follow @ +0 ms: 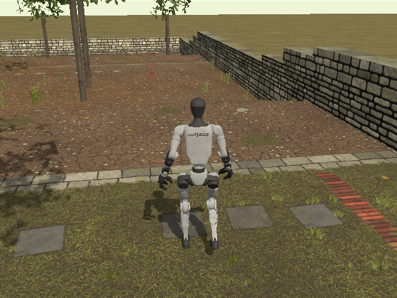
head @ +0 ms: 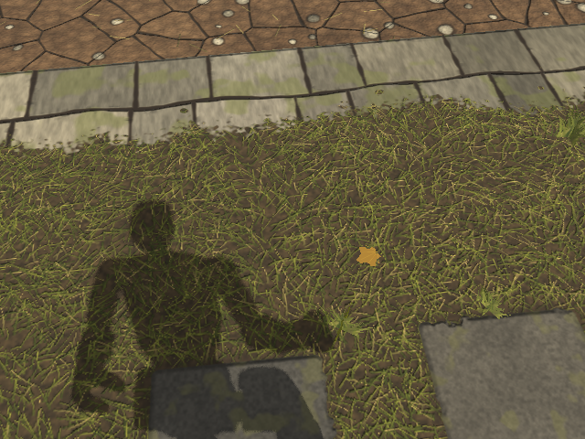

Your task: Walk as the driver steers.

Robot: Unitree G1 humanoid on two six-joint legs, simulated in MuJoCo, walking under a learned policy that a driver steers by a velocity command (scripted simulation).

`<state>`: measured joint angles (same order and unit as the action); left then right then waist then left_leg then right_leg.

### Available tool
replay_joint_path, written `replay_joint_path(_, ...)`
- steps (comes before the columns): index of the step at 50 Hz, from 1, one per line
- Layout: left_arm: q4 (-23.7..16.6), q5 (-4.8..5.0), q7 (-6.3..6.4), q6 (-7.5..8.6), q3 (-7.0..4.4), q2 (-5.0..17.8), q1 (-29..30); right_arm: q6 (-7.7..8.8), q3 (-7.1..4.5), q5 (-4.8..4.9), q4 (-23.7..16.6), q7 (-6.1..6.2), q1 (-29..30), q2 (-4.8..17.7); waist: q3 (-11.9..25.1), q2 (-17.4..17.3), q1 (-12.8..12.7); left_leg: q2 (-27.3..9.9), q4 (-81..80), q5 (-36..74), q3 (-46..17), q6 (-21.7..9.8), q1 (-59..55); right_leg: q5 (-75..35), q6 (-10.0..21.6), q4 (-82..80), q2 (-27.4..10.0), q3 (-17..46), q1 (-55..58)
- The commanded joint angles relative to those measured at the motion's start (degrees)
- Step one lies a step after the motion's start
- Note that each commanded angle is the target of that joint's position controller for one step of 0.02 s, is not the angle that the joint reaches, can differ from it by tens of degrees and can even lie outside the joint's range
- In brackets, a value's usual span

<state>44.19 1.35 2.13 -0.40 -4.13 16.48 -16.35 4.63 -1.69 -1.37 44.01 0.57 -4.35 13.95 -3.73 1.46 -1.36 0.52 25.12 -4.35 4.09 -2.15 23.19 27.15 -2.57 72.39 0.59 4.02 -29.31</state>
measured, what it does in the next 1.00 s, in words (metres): walks ahead: right foot, then left foot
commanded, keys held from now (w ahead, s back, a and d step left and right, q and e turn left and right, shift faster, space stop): e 0.28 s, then w+e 0.02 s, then w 0.06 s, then w+q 0.64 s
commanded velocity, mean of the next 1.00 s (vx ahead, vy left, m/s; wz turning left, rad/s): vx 0.28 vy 0.00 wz -0.06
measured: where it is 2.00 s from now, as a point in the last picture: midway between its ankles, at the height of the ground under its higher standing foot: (281, 272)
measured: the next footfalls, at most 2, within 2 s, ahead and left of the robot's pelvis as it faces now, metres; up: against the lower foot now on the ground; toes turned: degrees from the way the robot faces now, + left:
right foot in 0.30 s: +0.09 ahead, -0.15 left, +0.00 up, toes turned -13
left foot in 0.90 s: +0.42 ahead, +0.08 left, +0.00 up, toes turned +2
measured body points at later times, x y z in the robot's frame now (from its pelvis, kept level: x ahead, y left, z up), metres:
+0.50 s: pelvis +0.08 -0.06 +0.02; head +0.09 -0.09 +0.47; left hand +0.25 +0.18 -0.07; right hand +0.15 -0.36 -0.11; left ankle +0.16 +0.09 -0.65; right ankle +0.05 -0.14 -0.73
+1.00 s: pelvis +0.32 +0.00 -0.01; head +0.36 +0.00 +0.44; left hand +0.37 +0.28 -0.13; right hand +0.49 -0.27 -0.11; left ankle +0.38 +0.07 -0.73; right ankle +0.16 -0.16 -0.63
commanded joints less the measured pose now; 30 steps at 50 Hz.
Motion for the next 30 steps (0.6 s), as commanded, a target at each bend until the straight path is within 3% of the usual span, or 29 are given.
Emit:
replay_joint_path(1, -4.0, 0.03, 0.44, -0.94, -0.44, 0.8, -6.1, 0.47, -2.02, -0.39, -2.1, 0.18, 0.3, 7.4, 7.6, -7.7, -0.9, -15.5, -11.2, 18.1, -9.1, -13.0, -6.3, -2.7, -0.6, -5.8, -4.1, -1.2, -0.8)
replay_joint_path(3, -6.0, -0.51, 0.18, -0.92, -0.31, 1.1, -3.6, 0.17, -2.85, 0.18, -1.8, 0.55, -0.3, 9.5, 9.9, -6.7, -0.4, -18.1, -11.3, 20.6, -8.5, -14.4, -8.9, -5.8, -0.4, -11.2, -5.3, -1.3, -0.8)
replay_joint_path(5, -7.3, -0.52, -0.46, -1.10, -0.39, 2.0, -1.6, -0.73, -3.26, 0.75, -2.1, 0.94, 0.8, 10.5, 11.5, -6.3, -0.3, -18.8, -11.9, 16.0, -6.6, -14.1, -9.5, -10.2, 0.2, -16.1, -5.9, -1.8, 1.4)
replay_joint_path(11, -11.0, -0.57, -2.26, -2.19, -1.17, 4.4, 4.1, -2.91, -4.08, 2.26, -1.3, 0.58, 0.0, 12.8, 8.9, -8.5, 1.3, -19.5, -9.8, 1.3, -2.7, -10.2, -11.5, -10.9, 3.3, -30.2, -4.2, -5.8, 6.6)
replay_joint_path(13, -10.8, -0.75, -2.64, -2.04, -1.64, 4.2, 2.5, -3.60, -4.08, 3.03, -0.7, 0.65, -0.3, 12.5, 9.0, -7.6, 0.1, -18.4, -4.7, -1.8, -0.8, -6.9, -11.8, -14.6, 5.4, -39.9, -2.0, -8.0, 11.8)
replay_joint_path(14, -10.3, -0.98, -2.29, -1.96, -2.40, 5.6, 0.5, -3.97, -3.68, 2.89, 0.2, 0.59, -2.6, 10.7, 9.0, -5.6, -0.1, -16.2, 0.2, -4.6, 1.1, -3.8, -9.5, -17.8, 7.0, -44.3, -0.9, -7.1, 16.4)
replay_joint_path(15, -10.0, -0.90, -1.39, -1.81, -3.93, 10.3, -2.8, -4.27, -2.90, 1.73, 0.3, 0.09, -4.0, 7.4, 8.7, 5.2, 0.0, -10.6, 13.6, -15.8, 6.5, 1.0, -0.3, -25.1, 10.9, -50.9, -8.8, 5.4, 23.3)
replay_joint_path(16, -11.7, -0.73, -0.73, -1.54, -4.60, 15.6, -3.8, -3.94, -1.99, -0.26, -3.7, -0.32, -1.4, 5.5, 7.8, 17.6, 0.8, -2.1, 29.8, -33.5, 6.1, 4.7, 18.7, -22.5, 20.6, -53.0, -20.2, 25.0, 29.9)
replay_joint_path(17, -11.4, -1.93, -1.33, 0.13, -4.21, 14.1, -6.2, -2.88, -2.97, 0.86, -4.5, -0.52, 2.9, 8.4, 10.5, 11.5, -3.6, -2.0, 37.9, -31.8, -4.5, 3.4, 22.9, -8.8, 24.0, -57.9, -22.1, 30.6, 28.0)
replay_joint_path(18, -11.2, -1.97, -1.59, 1.52, -3.32, 11.6, -4.6, -2.34, -3.76, 2.68, -4.7, -0.92, 3.5, 10.3, 8.4, 8.3, -2.1, -3.8, 38.7, -25.4, -6.8, 1.6, 24.8, 2.5, 20.9, -59.7, -19.8, 27.4, 27.4)
replay_joint_path(19, -11.1, -1.30, -1.50, 2.20, -2.42, 8.9, -1.2, -2.11, -4.12, 2.92, -2.9, -1.08, 1.4, 10.5, 7.2, 6.6, -0.1, -5.3, 37.5, -19.4, -6.7, 0.9, 24.8, 5.8, 17.4, -60.0, -17.8, 23.1, 26.3)
replay_joint_path(20, -11.1, -0.89, -1.35, 2.58, -1.38, 6.4, 0.7, -2.03, -4.17, 2.18, -1.2, -1.12, -0.3, 10.3, 6.9, 7.0, 0.6, -6.0, 35.7, -14.9, -6.5, 1.3, 23.4, 3.9, 15.5, -60.9, -16.1, 19.7, 25.7)
replay_joint_path(21, -10.8, -1.19, -1.22, 2.98, -0.87, 5.8, 1.4, -1.86, -4.13, 1.73, -0.1, -1.42, -1.4, 9.7, 6.4, 7.5, 1.1, -6.1, 35.5, -10.8, -5.8, 1.6, 21.1, 0.0, 14.8, -61.9, -14.7, 16.6, 24.1)
replay_joint_path(23, -10.2, -2.05, -1.07, 4.02, -0.84, 6.0, 0.4, -1.36, -4.04, 2.13, 0.9, -1.94, -1.7, 8.9, 5.8, 5.5, 1.1, -6.1, 33.9, -4.4, -5.4, 1.8, 20.3, -7.2, 14.2, -63.4, -13.9, 12.4, 24.8)
replay_joint_path(25, -8.9, -2.14, -0.92, 4.91, -1.09, 6.5, -1.6, -1.12, -3.73, 2.28, 0.9, -2.03, -0.3, 7.9, 4.8, 3.5, 0.0, -6.2, 30.2, -0.8, -6.2, 2.1, 21.8, -12.1, 13.9, -64.3, -14.3, 9.6, 27.4)
replay_joint_path(30, -5.9, -2.13, -0.95, 5.73, -1.72, 7.2, -3.4, -1.39, -3.34, 2.74, 0.5, -2.09, 0.2, 6.6, 1.9, 4.1, -1.3, -4.8, 22.8, 2.5, -9.1, 3.2, 23.4, -14.1, 13.8, -66.7, -16.0, 4.1, 30.0)
Keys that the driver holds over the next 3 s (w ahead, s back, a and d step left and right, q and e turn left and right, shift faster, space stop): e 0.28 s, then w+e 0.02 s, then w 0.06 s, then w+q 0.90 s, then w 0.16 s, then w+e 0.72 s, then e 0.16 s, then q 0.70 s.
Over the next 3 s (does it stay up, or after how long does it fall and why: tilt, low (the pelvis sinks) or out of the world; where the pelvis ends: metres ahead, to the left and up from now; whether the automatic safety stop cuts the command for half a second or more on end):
stays up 1.11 0.09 0.01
